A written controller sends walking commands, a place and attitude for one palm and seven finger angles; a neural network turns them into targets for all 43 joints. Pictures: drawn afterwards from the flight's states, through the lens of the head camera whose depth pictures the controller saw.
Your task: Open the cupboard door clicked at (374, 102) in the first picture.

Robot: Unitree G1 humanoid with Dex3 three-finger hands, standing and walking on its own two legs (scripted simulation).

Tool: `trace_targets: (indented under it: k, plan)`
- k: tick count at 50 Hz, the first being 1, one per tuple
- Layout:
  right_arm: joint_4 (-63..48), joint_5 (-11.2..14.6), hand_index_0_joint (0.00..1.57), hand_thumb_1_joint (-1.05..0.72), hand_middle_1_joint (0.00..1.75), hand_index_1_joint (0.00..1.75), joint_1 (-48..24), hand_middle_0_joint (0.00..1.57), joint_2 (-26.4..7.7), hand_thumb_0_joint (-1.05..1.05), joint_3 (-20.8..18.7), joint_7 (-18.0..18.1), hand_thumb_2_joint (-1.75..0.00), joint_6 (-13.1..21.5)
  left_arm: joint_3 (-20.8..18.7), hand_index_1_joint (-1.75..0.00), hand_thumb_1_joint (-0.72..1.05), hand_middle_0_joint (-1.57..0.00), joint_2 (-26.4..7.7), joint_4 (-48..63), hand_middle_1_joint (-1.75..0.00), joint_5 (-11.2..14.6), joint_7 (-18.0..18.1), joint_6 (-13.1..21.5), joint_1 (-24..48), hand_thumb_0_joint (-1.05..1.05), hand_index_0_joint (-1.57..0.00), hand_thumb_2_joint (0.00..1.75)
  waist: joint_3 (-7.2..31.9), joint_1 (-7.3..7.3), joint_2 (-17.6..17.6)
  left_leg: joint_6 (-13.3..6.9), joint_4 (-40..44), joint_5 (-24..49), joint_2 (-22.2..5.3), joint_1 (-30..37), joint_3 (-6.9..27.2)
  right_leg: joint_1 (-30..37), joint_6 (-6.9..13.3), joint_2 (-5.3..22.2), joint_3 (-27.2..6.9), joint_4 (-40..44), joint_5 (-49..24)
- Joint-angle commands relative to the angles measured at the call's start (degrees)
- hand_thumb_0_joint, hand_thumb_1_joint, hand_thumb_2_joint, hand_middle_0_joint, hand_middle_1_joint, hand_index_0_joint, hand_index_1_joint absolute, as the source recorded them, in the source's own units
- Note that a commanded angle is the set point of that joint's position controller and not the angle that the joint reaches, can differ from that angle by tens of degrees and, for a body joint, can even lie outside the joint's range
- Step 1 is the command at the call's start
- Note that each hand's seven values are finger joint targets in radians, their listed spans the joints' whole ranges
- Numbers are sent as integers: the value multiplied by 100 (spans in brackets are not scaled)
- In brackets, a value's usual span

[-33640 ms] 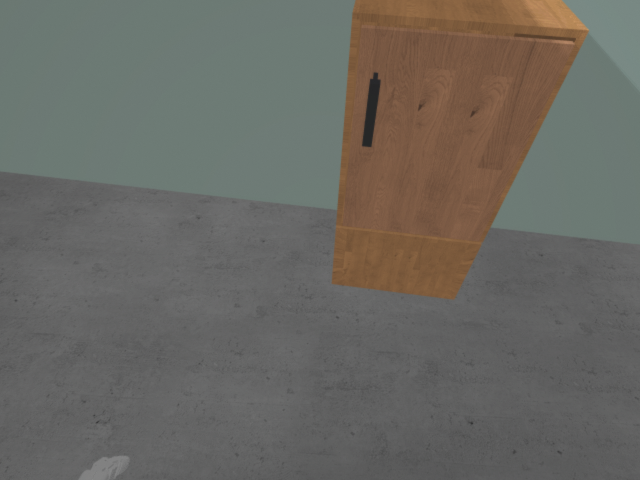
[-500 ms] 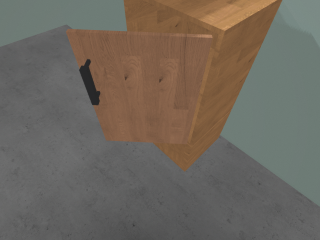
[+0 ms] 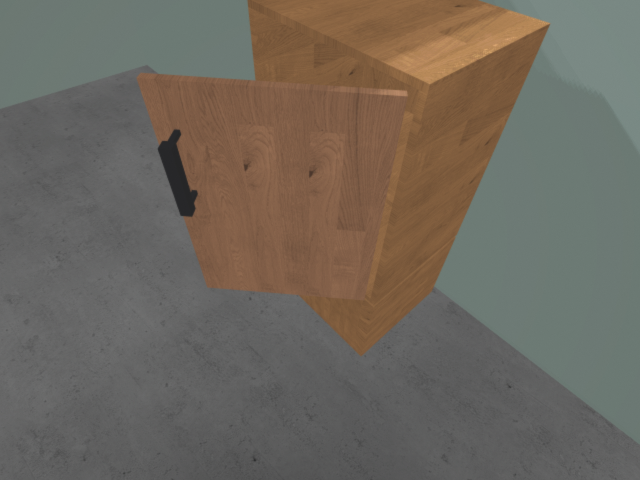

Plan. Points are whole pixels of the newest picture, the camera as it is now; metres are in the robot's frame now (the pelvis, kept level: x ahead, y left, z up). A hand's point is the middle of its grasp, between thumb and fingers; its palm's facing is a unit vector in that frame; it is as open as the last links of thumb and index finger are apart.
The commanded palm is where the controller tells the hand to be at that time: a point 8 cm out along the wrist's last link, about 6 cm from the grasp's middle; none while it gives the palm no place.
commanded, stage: come to a stop and stand still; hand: left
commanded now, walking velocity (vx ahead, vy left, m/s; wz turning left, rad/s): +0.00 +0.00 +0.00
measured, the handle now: (181, 174) +0.61 +0.30 +0.00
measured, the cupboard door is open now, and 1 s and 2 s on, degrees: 43 43 43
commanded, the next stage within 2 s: look again from close up in 0.08 s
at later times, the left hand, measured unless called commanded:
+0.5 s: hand out of the picture +0.02 +0.20 -0.18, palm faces +0.01 -0.98 -0.22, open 7.4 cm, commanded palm none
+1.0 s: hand out of the picture +0.01 +0.20 -0.19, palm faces +0.04 -0.98 -0.18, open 7.4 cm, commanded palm none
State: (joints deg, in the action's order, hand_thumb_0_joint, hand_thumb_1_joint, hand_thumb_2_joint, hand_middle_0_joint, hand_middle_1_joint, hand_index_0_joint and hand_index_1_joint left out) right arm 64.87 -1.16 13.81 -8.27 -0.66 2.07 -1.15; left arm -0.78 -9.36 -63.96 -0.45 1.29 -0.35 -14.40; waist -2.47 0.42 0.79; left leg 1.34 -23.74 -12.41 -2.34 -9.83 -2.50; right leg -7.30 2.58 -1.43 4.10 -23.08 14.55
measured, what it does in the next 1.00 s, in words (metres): stands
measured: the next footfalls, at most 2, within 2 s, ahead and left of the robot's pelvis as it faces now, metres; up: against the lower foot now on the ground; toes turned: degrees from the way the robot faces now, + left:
right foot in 1.48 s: +0.13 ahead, -0.05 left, +0.00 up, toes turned -3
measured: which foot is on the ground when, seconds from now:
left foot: down 0.00-1.00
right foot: down 0.00-1.00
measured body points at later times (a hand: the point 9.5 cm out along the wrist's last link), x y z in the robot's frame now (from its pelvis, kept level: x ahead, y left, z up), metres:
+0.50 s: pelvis +0.00 +0.02 -0.01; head +0.00 +0.01 +0.44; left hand +0.02 +0.25 -0.16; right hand +0.00 -0.19 -0.17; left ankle +0.00 +0.13 -0.74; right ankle -0.02 -0.09 -0.74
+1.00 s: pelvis +0.01 +0.03 -0.01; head +0.02 +0.04 +0.44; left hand +0.01 +0.25 -0.17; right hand +0.02 -0.20 -0.17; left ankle +0.00 +0.13 -0.74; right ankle -0.02 -0.09 -0.74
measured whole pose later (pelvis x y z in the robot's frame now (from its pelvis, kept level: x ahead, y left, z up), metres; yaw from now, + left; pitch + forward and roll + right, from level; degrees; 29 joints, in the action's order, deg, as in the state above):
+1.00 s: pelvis +0.01 +0.03 -0.01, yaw +0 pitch -1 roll +0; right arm 62.3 -1.3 16.7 -9.6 0.5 1.1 -0.1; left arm -0.4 -8.6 -62.0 -1.4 1.4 0.5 -17.9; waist -1.3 1.1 0.1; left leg -1.3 -31.6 -17.9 0.2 -12.9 -2.6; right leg -9.9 0.3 1.0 2.9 -30.1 19.3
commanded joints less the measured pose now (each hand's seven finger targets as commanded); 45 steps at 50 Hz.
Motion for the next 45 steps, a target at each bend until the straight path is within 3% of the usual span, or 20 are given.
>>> trace_targets:
  k: [1, 5, 8, 9, 10, 11, 12, 14, 17, 18, 21, 27, 33, 40, 43, 45]
  plan:
    - [-77, 15, 20, -90, 30, 30, 374, 20, -512, 0, -84, 3, -90, 93, -58, -30, 90, -20, -500, 175, -30, 17, 29, 122, -183, 0, -20, 90, -169, -96, 119, -122, 369, 281, -314, 87, 375, -452, -29, 828, -866, 808, -140]
    - [-36, 24, 20, -90, 30, 30, 422, 20, -484, 0, -44, 17, -90, 120, -43, -30, 90, -20, -471, 95, -30, 19, 38, 146, -314, 0, -20, 90, -192, -77, -50, -124, 392, 444, -343, 79, 370, -372, -20, 818, -833, 754, -436]
    - [-13, 35, 20, -90, 30, 30, 462, 20, -462, 0, -37, 32, -90, 132, -31, -30, 90, -20, -420, 35, -30, 15, 49, 161, -443, 0, -20, 90, -147, -54, 25, -129, 376, 503, -357, 135, 360, -310, -18, 802, -789, 746, -583]
    - [-418, 85, 20, -90, 30, 30, -176, 20, -600, 0, -37, -44, -90, 294, -2, -30, 90, -20, -503, -106, -30, -113, 311, 357, -1038, 0, -20, 90, -229, 203, -228, -19, -1048, 545, -276, -405, 45, -316, -358, 1229, -1214, 423, -3881]
    - [-620, 77, 20, -90, 30, 30, 238, 20, -240, 0, -1, -71, -90, 233, -58, -30, 90, -20, -827, 172, -30, -72, 286, 405, -850, 0, -20, 90, 275, -164, -139, -122, -1054, -640, -99, -607, 224, 106, -44, 1492, -1353, 210, -3926]
    - [-556, 67, 20, -90, 30, 30, 378, 20, -262, 0, -24, -61, -90, 229, -30, -30, 90, -20, -752, 244, -30, -56, 229, 400, -645, 0, -20, 90, 322, -203, -469, -142, -834, -616, -123, -453, 178, -11, 221, 1419, -1143, 159, -3228]
    - [-501, 73, 20, -90, 30, 30, 560, 20, -226, 0, -17, -77, -90, 244, -18, -30, 90, -20, -709, 259, -30, -57, 218, 400, -563, 0, -20, 90, 503, -272, -329, -113, -545, -154, -144, -258, 164, -72, 282, 1208, -987, 91, -2497]
    - [-533, 50, 20, -90, 30, 30, 757, 20, -374, 0, 11, -71, -90, 310, -10, -30, 90, -20, -488, 314, -30, -31, 203, 402, -574, 0, -20, 90, 620, -235, -140, -239, -421, 890, -315, -59, 416, -111, 157, 841, -710, -216, -2126]
    - [-596, 53, 20, -90, 30, 30, 606, 20, -469, 0, 27, -35, -90, 312, 32, -30, 90, -20, -367, 331, -30, -32, 166, 269, -595, 0, -20, 90, 26, -114, -163, -311, -150, 746, -365, -356, 537, -424, 66, 667, -645, -129, -816]
    - [-582, 35, 20, -90, 30, 30, 572, 20, -451, 0, 38, -30, -90, 321, 32, -30, 90, -20, -357, 318, -30, -42, 152, 256, -584, 0, -20, 90, -201, -79, -305, -337, -76, 753, -366, -425, 541, -509, 60, 643, -638, -110, -690]
    - [-601, 33, 20, -90, 30, 30, 574, 20, -524, 0, 50, -35, -90, 303, 36, -30, 90, -20, -383, 339, -30, -31, 122, 201, -582, 0, -20, 90, -427, -47, -57, -370, 162, 253, -329, -604, 631, -615, 25, 591, -668, -23, -52]
    - [-531, 23, 20, -90, 30, 30, 605, 20, -622, 0, 61, -41, -90, 321, 27, -30, 90, -20, -485, 396, -30, -22, 95, 165, -518, 0, -20, 90, -332, -16, -76, -405, 344, 100, -311, -569, 680, -538, -16, 609, -643, -30, 65]
    - [-429, 38, 20, -90, 30, 30, 592, 20, -628, 0, 54, -34, -90, 361, 7, -30, 90, -20, -573, 406, -30, -24, 88, 191, -481, 0, -20, 90, 46, 2, -54, -413, 215, 716, -325, -268, 588, -320, -31, 690, -621, -77, -475]
    - [-327, 47, 20, -90, 30, 30, 535, 20, -641, 0, 52, -19, -90, 357, 4, -30, 90, -20, -601, 343, -30, -25, 87, 172, -464, 0, -20, 90, -60, -8, -185, -400, 217, 824, -320, -255, 585, -362, -41, 709, -631, -53, -555]
    - [-317, 34, 20, -90, 30, 30, 551, 20, -622, 0, 48, -45, -90, 302, -27, -30, 90, -20, -616, 325, -30, -68, 80, 155, -555, 0, -20, 90, -126, 32, -176, -409, 102, 165, -220, -376, 490, -369, 34, 768, -686, -56, 57]
    - [-407, 17, 20, -90, 30, 30, 487, 20, -609, 0, 25, -71, -90, 261, -73, -30, 90, -20, -698, 326, -30, -77, 68, 152, -645, 0, -20, 90, -206, 63, 10, -370, -146, -238, -82, -601, 342, -404, 143, 942, -948, 108, 524]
